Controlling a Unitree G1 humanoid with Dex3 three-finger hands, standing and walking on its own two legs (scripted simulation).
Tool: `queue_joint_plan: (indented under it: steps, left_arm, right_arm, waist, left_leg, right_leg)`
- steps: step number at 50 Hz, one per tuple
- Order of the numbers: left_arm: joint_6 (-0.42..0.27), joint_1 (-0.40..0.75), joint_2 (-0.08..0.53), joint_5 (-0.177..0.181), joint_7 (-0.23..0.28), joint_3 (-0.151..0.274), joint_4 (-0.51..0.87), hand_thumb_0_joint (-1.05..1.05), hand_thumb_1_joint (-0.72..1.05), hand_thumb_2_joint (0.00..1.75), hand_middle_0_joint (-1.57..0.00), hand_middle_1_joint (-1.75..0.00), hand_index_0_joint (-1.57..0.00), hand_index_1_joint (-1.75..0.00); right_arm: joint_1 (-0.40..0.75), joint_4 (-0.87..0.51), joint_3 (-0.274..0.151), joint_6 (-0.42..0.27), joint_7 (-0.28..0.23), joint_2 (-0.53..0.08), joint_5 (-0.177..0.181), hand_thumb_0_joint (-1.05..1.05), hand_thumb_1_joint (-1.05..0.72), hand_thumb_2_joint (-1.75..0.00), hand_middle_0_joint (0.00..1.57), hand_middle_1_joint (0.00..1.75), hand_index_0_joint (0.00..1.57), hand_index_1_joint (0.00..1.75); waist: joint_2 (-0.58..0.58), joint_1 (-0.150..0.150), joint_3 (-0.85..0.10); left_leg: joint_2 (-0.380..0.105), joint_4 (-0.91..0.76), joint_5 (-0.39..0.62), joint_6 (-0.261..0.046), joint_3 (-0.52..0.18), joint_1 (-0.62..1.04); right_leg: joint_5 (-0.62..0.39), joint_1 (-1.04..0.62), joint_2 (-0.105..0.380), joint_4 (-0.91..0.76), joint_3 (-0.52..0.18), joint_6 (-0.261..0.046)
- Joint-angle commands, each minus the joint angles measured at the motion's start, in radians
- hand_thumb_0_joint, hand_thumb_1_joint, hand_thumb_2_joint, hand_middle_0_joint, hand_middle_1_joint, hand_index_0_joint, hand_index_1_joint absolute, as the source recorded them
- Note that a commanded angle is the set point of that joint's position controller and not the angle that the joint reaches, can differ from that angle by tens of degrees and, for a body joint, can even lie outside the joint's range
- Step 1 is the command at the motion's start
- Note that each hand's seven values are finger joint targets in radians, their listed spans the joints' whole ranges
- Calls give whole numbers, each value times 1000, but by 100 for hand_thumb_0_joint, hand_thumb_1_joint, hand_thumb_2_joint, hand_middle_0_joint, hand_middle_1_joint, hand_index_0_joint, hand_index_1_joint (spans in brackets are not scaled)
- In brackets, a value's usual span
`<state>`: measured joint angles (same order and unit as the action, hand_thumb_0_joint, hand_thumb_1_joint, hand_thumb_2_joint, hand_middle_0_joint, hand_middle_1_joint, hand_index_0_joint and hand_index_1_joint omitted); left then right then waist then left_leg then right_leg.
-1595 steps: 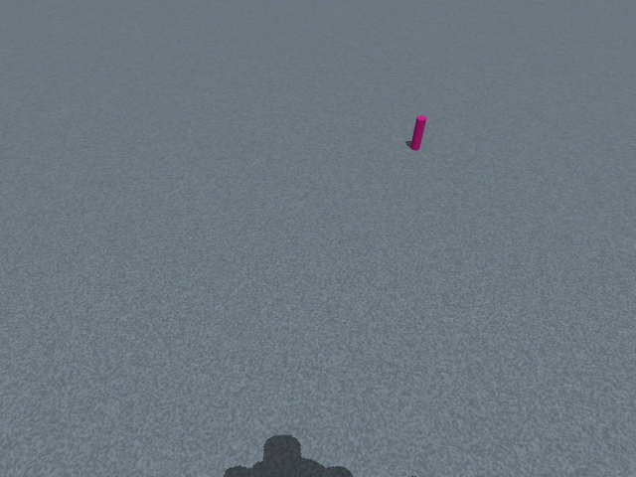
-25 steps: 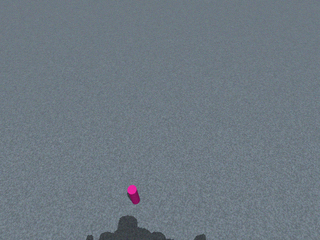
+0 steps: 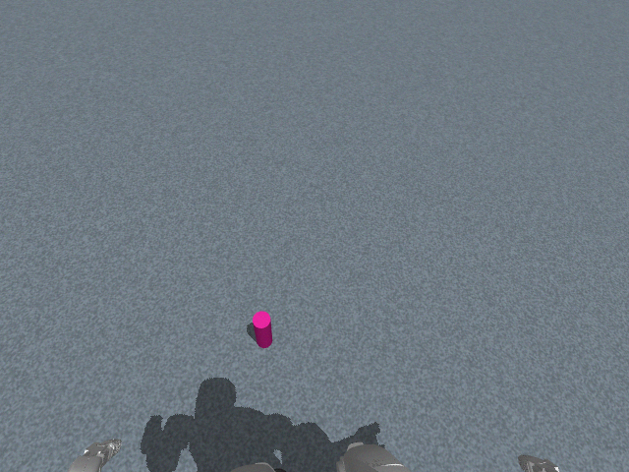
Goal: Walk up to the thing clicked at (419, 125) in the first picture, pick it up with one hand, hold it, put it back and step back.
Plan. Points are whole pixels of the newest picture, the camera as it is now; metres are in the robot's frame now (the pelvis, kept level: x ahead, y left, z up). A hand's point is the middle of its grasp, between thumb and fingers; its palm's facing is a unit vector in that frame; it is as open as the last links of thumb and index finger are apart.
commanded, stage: step back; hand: left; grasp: from the side
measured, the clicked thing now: (263, 330) +0.52 +0.11 -0.67
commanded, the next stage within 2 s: none
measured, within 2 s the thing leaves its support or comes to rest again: neither
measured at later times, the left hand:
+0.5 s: hand out of the picture +0.02 +0.27 -0.15, palm faces +0.00 -0.93 -0.37, open 7.4 cm
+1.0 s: hand out of the picture -0.18 +0.26 -0.16, palm faces -0.08 -0.91 -0.40, open 7.3 cm
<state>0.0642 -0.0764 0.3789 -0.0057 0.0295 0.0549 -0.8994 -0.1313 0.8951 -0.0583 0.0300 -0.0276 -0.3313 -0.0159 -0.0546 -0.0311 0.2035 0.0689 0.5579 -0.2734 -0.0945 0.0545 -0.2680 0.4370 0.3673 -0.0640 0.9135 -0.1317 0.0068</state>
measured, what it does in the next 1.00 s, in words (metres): walks backwards: right foot, then left foot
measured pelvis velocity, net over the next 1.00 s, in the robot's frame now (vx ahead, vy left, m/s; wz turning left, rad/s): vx -0.27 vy -0.01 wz -0.05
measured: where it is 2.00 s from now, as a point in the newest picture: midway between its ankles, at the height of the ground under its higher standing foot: outside the picture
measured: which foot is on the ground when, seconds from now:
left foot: down 0.00-0.20, up 0.22-0.50, down 0.52-0.98, up 1.00-1.00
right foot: up 0.00-0.10, down 0.12-0.54, up 0.56-0.92, down 0.94-1.00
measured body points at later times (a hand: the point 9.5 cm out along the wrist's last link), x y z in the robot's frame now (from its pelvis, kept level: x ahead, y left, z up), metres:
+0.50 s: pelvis -0.12 +0.01 -0.01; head -0.04 +0.02 +0.43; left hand +0.02 +0.32 -0.12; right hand -0.01 -0.32 -0.12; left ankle -0.15 +0.14 -0.73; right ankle -0.03 -0.11 -0.73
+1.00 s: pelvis -0.27 -0.01 -0.02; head -0.22 -0.02 +0.43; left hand -0.18 +0.30 -0.13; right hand -0.15 -0.34 -0.12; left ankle -0.16 +0.13 -0.72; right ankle -0.28 -0.14 -0.73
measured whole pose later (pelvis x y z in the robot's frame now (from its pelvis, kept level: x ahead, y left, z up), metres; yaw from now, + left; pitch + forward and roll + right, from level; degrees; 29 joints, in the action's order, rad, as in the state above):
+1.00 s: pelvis -0.27 -0.01 -0.02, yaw -3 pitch -4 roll -2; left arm 0.06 -0.20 0.37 -0.04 -0.02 0.09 -0.83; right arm -0.09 0.80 -0.06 0.04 -0.03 -0.42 -0.01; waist 0.06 0.00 0.20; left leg -0.06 0.77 -0.33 0.00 -0.06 -0.47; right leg 0.37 0.26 -0.05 0.69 -0.03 0.00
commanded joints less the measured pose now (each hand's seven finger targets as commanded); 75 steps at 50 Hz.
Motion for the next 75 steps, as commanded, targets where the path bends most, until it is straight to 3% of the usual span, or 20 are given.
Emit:
queue_joint_plan:
  steps: [1,7,11,21,25,27,28,29,32,40,45,47,49,50,54,60,63,67,70,75]
  left_arm:
    - [-26,-30,164,-9,6,55,79,0,90,90,-20,-30,-20,-30]
    - [-41,-143,168,-26,-8,68,44,0,90,90,-20,-30,-20,-30]
    - [-51,-21,267,-33,-12,90,147,0,90,90,-20,-30,-20,-30]
    - [-37,-81,201,-38,-2,84,192,0,90,90,-20,-30,-20,-30]
    - [-6,-40,217,-17,-16,77,219,0,90,90,-20,-30,-20,-30]
    - [-2,-70,141,-10,-18,62,240,0,90,90,-20,-30,-20,-30]
    - [-5,13,191,-26,-2,86,240,0,90,90,-20,-30,-20,-30]
    - [-6,44,212,-34,1,92,236,0,90,90,-20,-30,-20,-30]
    - [-3,-104,185,-5,-14,95,179,0,90,90,-20,-30,-20,-30]
    - [-18,-86,171,-20,-19,89,201,0,90,90,-20,-30,-20,-30]
    - [-24,-232,171,-23,-35,96,122,0,90,90,-20,-30,-20,-30]
    - [-32,-269,204,-38,-38,107,100,0,90,90,-20,-30,-20,-30]
    - [-26,-143,380,-47,-43,140,172,0,90,90,-20,-30,-20,-30]
    - [-31,-33,392,-44,-32,142,217,0,90,90,-20,-30,-20,-30]
    - [-32,14,227,-47,-23,106,226,0,90,90,-20,-30,-20,-30]
    - [-20,-92,212,-50,-8,101,242,0,90,90,-20,-30,-20,-30]
    - [3,-51,213,-22,-15,86,261,0,90,90,-20,-30,-20,-30]
    - [15,4,226,-29,-3,100,275,0,90,90,-20,-30,-20,-30]
    - [20,-89,204,-12,-17,105,214,0,90,90,-20,-30,-20,-30]
    - [7,-107,188,-27,-23,100,212,0,90,90,-20,-30,-20,-30]
  right_arm:
    - [-45,-70,-70,-16,-21,-261,-3,0,-90,-90,20,30,20,30]
    - [40,-89,-70,-17,-9,-271,11,0,-90,-90,20,30,20,30]
    - [31,-83,-58,-7,-2,-234,8,0,-90,-90,20,30,20,30]
    - [-45,-89,-25,-25,-7,-211,15,0,-90,-90,20,30,20,30]
    - [-131,-61,-45,-37,-8,-209,-10,0,-90,-90,20,30,20,30]
    - [-83,-85,-85,-35,-5,-373,-37,0,-90,-90,20,30,20,30]
    - [-61,-106,-96,-33,-1,-436,-21,0,-90,-90,20,30,20,30]
    - [-11,-115,-92,-41,-6,-419,-23,0,-90,-90,20,30,20,30]
    - [96,-136,-53,-45,-12,-298,-29,0,-90,-90,20,30,20,30]
    - [-75,-140,-69,-42,-19,-304,-12,0,-90,-90,20,30,20,30]
    - [32,-179,-77,-22,-14,-341,-12,0,-90,-90,20,30,20,30]
    - [36,-180,-62,-10,-10,-301,3,0,-90,-90,20,30,20,30]
    - [48,-197,-58,-9,-27,-245,14,0,-90,-90,20,30,20,30]
    - [5,-175,-77,-8,-33,-292,14,0,-90,-90,20,30,20,30]
    - [-76,-111,-47,-20,-21,-249,18,0,-90,-90,20,30,20,30]
    - [-97,-125,-30,-42,-27,-216,3,0,-90,-90,20,30,20,30]
    - [-191,-83,-44,-49,-22,-221,-11,0,-90,-90,20,30,20,30]
    - [-51,-147,-101,-54,-25,-460,-30,0,-90,-90,20,30,20,30]
    - [29,-153,-59,-59,-34,-316,-36,0,-90,-90,20,30,20,30]
    - [-75,-140,-64,-50,-27,-291,-20,0,-90,-90,20,30,20,30]
  waist:
    - [175,-14,-252]
    - [66,38,-282]
    - [-241,50,-176]
    - [-118,72,-304]
    - [-96,17,-313]
    - [266,29,-279]
    - [286,-39,-226]
    - [265,-27,-169]
    - [174,87,-161]
    - [203,-18,-256]
    - [250,51,-298]
    - [164,70,-301]
    - [-259,96,-210]
    - [-262,61,-148]
    - [-117,28,-154]
    - [-187,79,-263]
    - [-110,28,-297]
    - [279,4,-187]
    - [129,83,-182]
    - [175,19,-236]
  left_leg:
    - [-282,-78,618,-6,-275,274]
    - [-287,-63,276,-19,-310,40]
    - [35,500,-337,110,-153,-85]
    - [-14,235,-272,121,-113,-189]
    - [-38,-206,140,96,-59,62]
    - [-377,-242,312,-20,-513,232]
    - [-501,-258,309,-184,-598,-3]
    - [-517,-273,284,-213,-619,-107]
    - [-290,-158,457,-80,-262,26]
    - [-332,-68,489,-163,-282,273]
    - [-314,-19,290,-95,-253,44]
    - [-231,55,99,-12,-202,-111]
    - [23,474,-337,93,-106,-236]
    - [-35,619,-348,94,-193,-144]
    - [47,642,-196,97,-172,-199]
    - [-38,194,-253,103,-93,-218]
    - [-30,-162,65,85,-28,6]
    - [-559,-268,255,-240,-708,-156]
    - [-330,-145,428,-122,-324,-51]
    - [-295,-105,341,-122,-298,193]
  right_leg:
    - [-10,24,33,-178,45,-15]
    - [-278,-208,74,-353,35,-93]
    - [-471,-40,458,-584,-438,-365]
    - [-707,-412,265,-411,-102,-218]
    - [-570,-267,193,-267,-29,-123]
    - [32,163,-33,-39,45,-34]
    - [223,92,-44,129,-38,-6]
    - [195,66,-13,265,-83,-9]
    - [32,159,-57,374,-101,-28]
    - [82,142,7,57,-14,41]
    - [-108,-159,59,-377,92,-11]
    - [-191,-271,72,-468,35,-55]
    - [-77,-2,431,-630,-417,-295]
    - [-63,175,487,-668,-476,-324]
    - [-361,4,235,-493,-82,-197]
    - [-629,-355,285,-378,-104,-221]
    - [-536,-243,241,-239,-39,-156]
    - [202,76,26,325,-88,-19]
    - [54,145,-36,462,-126,-19]
    - [36,213,-26,288,-62,40]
